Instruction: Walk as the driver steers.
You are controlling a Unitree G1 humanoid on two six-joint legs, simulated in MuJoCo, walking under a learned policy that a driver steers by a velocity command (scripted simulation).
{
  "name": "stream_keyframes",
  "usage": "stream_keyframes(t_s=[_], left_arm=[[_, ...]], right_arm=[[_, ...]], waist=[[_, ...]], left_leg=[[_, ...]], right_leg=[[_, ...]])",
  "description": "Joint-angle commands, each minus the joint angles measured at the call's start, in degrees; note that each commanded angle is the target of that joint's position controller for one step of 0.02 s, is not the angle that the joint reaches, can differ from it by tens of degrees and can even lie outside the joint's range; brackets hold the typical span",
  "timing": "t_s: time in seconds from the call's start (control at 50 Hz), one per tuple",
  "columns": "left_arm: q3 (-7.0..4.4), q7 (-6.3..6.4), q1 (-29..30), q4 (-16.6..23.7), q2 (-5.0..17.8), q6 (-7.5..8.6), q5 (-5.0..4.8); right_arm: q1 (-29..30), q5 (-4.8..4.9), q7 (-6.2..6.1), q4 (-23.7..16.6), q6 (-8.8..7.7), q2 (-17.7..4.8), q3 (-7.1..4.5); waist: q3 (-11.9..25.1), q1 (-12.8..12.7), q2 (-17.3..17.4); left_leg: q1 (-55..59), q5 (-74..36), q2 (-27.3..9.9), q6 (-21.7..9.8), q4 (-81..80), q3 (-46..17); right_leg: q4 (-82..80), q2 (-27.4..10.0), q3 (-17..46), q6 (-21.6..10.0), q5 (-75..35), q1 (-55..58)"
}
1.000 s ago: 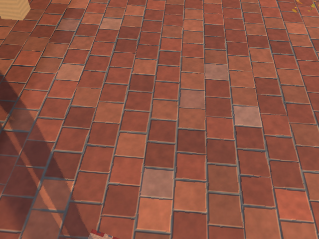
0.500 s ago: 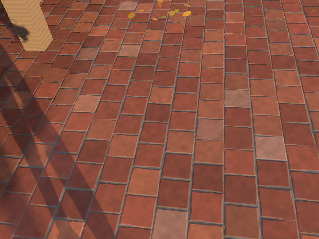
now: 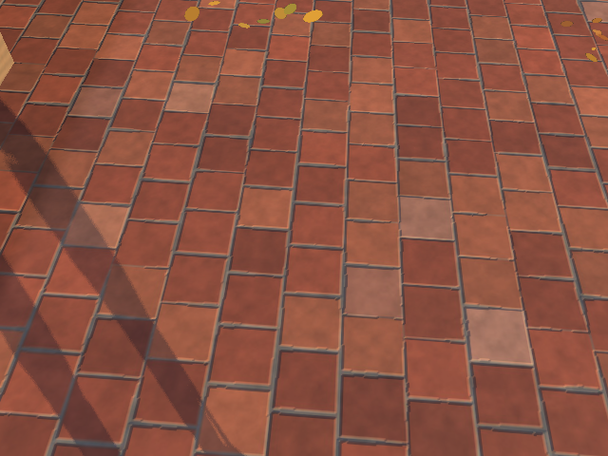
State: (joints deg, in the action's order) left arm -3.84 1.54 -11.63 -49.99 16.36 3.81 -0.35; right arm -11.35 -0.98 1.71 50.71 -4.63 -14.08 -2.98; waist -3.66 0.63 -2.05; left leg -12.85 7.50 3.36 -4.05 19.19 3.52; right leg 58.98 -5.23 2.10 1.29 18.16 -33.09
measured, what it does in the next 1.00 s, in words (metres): walks ahead: right foot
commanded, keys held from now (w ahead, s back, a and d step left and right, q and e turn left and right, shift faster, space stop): no key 0.68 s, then w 0.08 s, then no key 0.24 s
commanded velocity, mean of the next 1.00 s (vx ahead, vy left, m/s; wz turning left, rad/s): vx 0.08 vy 0.00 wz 0.00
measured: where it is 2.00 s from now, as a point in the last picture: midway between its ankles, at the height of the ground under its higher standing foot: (325, 450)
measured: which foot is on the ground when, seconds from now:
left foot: down 0.00-1.00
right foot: up 0.00-0.18, down 0.20-1.00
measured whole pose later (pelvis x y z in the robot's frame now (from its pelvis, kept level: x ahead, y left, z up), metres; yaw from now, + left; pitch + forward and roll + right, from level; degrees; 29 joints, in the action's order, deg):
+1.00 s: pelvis +0.14 -0.05 -0.02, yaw +1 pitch -1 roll +0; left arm -3.2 0.2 -6.4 -60.3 12.4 1.0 -0.4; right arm -16.6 -0.3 -2.9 63.4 -0.4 -12.4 -0.9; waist -2.3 1.3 1.2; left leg -3.9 26.1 -2.2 1.7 30.5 0.4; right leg 34.9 2.0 -2.0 -2.7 15.3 -19.1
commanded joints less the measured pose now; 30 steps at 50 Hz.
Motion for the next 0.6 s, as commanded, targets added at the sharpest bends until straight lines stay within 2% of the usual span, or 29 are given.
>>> stream_keyframes(t_s=[0.02, 0.06, 0.12, 0.16, 0.18, 0.2, 0.22, 0.24, 0.26, 0.28, 0.3, 0.32, 0.36, 0.44, 0.6], left_arm=[[0.12, -0.02, -6.12, 1.32, 0.47, -0.56, 0.76], [0.28, -0.48, -1.97, 2.13, 1.00, -0.58, 0.57], [-0.01, -0.77, 1.84, 3.22, 2.80, -1.03, 0.47], [-0.36, -0.93, 2.47, 3.52, 3.71, -1.08, 0.95], [-0.63, -0.95, 1.29, 3.01, 4.10, -1.00, 1.27], [-1.28, -0.64, 0.61, 2.78, 6.58, -0.90, 1.59], [-1.77, -0.24, 0.83, 3.31, 9.81, -1.04, 1.79], [-0.89, -0.13, 1.38, 2.51, 6.54, -1.65, 1.80], [-0.07, -0.52, 2.16, 2.47, 2.82, -2.13, 1.13], [0.13, -0.87, 4.04, 2.22, 2.36, -2.51, 0.91], [0.07, -1.14, 6.84, 2.86, 2.89, -2.72, 0.83], [-0.12, -1.34, 8.45, 3.19, 3.51, -2.64, 0.71], [-0.40, -1.42, 8.11, 2.24, 4.33, -2.17, 0.65], [-0.41, -0.90, 7.12, 0.09, 3.46, -1.96, 0.36], [-0.57, -0.42, 8.96, -2.44, 2.71, -3.41, 0.31]], right_arm=[[5.39, -0.03, -1.09, -2.71, -0.72, -7.24, -1.18], [3.27, 0.18, -1.56, -1.32, -0.06, -8.42, -1.31], [1.68, 0.62, -1.71, 0.76, 0.79, -8.95, -1.15], [2.35, 1.24, -1.88, 1.54, 1.37, -8.87, -0.98], [2.59, 1.65, -2.00, 1.83, 1.61, -8.09, -0.66], [-0.56, 1.08, -2.03, 2.64, 1.55, -6.43, -0.12], [-5.68, -0.43, -1.98, 3.27, 1.13, -5.12, 0.26], [-10.40, -0.18, -2.29, 4.89, 1.40, -2.36, 0.98], [-7.58, 0.28, -2.69, 4.82, 2.22, -4.08, 0.81], [-5.49, 0.76, -3.00, 4.45, 3.29, -5.08, 0.63], [-4.75, 0.89, -3.29, 4.97, 4.30, -5.73, 0.49], [-3.76, 0.65, -3.46, 5.34, 5.07, -6.80, 0.25], [-3.57, 0.53, -3.64, 6.17, 5.58, -7.04, 0.19], [-3.20, 0.82, -3.59, 7.78, 5.05, -6.29, 0.31], [-3.76, 0.68, -3.77, 10.26, 5.30, -5.27, 0.67]], waist=[[7.05, -3.66, 7.04], [7.94, -1.70, 6.67], [7.24, -0.69, 6.10], [6.54, -1.59, 5.68], [6.66, -2.70, 4.99], [7.40, -2.14, 1.78], [10.48, 1.34, -3.64], [13.88, 2.95, -9.90], [13.69, 1.45, -8.29], [12.74, 1.77, -7.06], [10.57, 2.15, -5.13], [7.99, 1.78, -3.52], [7.73, 1.38, -1.88], [9.60, 0.55, 0.77], [5.87, 0.58, 2.04]], left_leg=[[-2.05, -40.41, -13.05, -9.23, -5.20, -3.59], [-0.41, -36.85, -12.94, -8.54, -5.27, -3.43], [2.21, -29.79, -14.43, -8.00, -3.94, -5.46], [2.81, -24.20, -14.64, -6.79, -0.53, -6.70], [2.31, -19.65, -13.28, -5.14, 2.23, -6.80], [1.29, -13.86, -10.15, -2.18, 5.74, -5.98], [-2.78, -0.72, -5.95, 0.64, 9.91, -3.92], [-5.62, 13.15, -4.06, 3.17, 12.20, -2.68], [-5.01, 15.51, -4.28, 4.07, 12.07, -3.28], [-3.90, 12.84, -4.77, 4.05, 9.85, -3.64], [-2.92, 10.92, -4.96, 3.76, 7.75, -3.65], [-2.49, 9.62, -4.89, 3.50, 6.39, -3.58], [-0.74, 6.82, -5.30, 2.96, 5.41, -3.84], [0.54, 0.54, -5.85, 3.29, 5.62, -3.92], [-0.78, 4.00, -5.90, 3.16, 4.73, -3.49]], right_leg=[[-11.46, -0.58, -0.44, 0.57, -9.39, 8.86], [-17.80, 0.53, -0.99, 0.45, -15.96, 10.81], [-23.18, 1.22, 0.04, -0.28, -16.69, 12.13], [-27.60, 1.92, -0.15, -1.58, -15.88, 14.40], [-32.14, 2.52, -0.65, -2.57, -19.33, 18.03], [-35.35, 0.01, 2.08, -3.89, -33.96, 23.16], [-31.87, -5.77, 6.85, -6.78, -50.19, 30.87], [-31.17, -9.86, 11.40, -12.80, -48.93, 34.13], [-32.72, -9.63, 13.04, -13.90, -40.88, 32.12], [-33.94, -7.96, 12.55, -12.38, -31.17, 29.10], [-34.15, -5.35, 10.18, -10.26, -24.03, 25.81], [-33.94, -3.26, 7.84, -8.44, -21.58, 23.12], [-32.53, -1.19, 5.27, -6.69, -24.62, 22.89], [-29.48, -0.07, 3.41, -7.29, -33.36, 26.74], [-30.30, 1.50, 1.91, -6.71, -24.78, 25.23]])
